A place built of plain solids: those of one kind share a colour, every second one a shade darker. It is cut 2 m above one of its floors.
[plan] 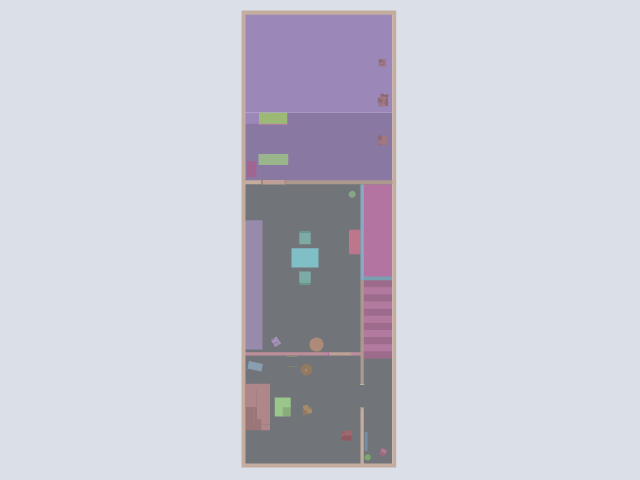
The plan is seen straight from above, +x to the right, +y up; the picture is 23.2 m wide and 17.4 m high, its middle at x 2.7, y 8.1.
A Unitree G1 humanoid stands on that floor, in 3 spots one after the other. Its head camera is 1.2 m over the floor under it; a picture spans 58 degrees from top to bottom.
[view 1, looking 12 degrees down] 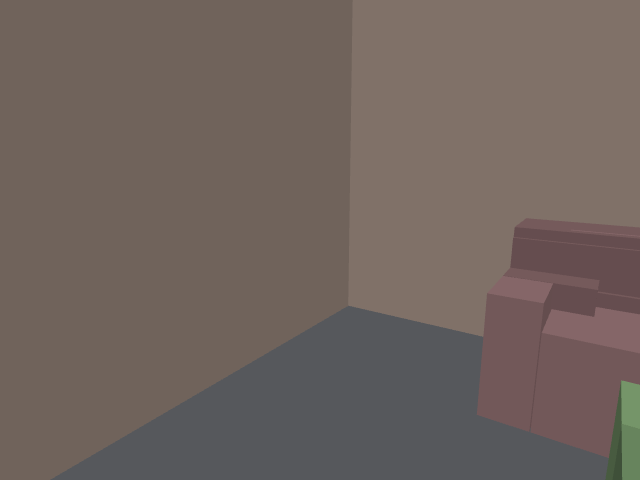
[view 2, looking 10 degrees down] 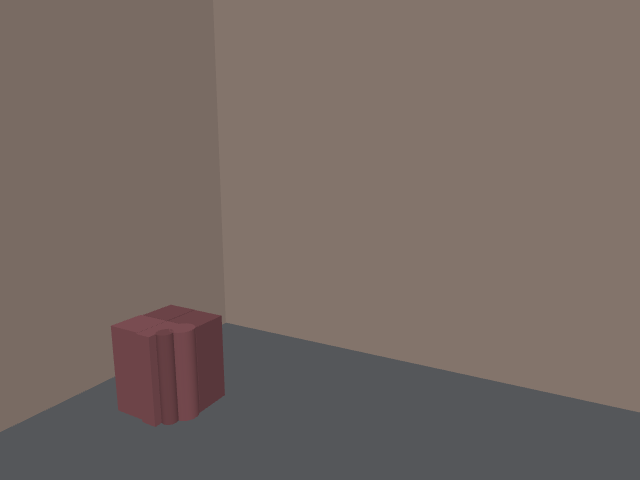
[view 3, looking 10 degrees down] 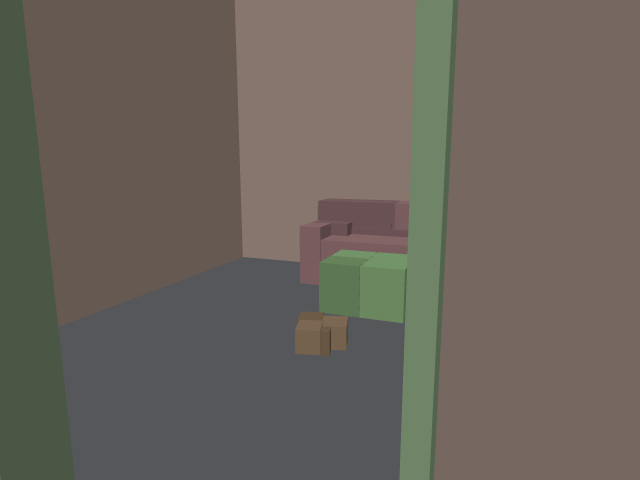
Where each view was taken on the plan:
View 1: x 2.77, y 1.60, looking -146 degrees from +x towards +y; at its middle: wall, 2.93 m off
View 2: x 2.05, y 2.45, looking -62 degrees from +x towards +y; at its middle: wall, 2.82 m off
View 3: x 4.80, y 2.92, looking -159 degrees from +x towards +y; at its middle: slotfit_sofa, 4.26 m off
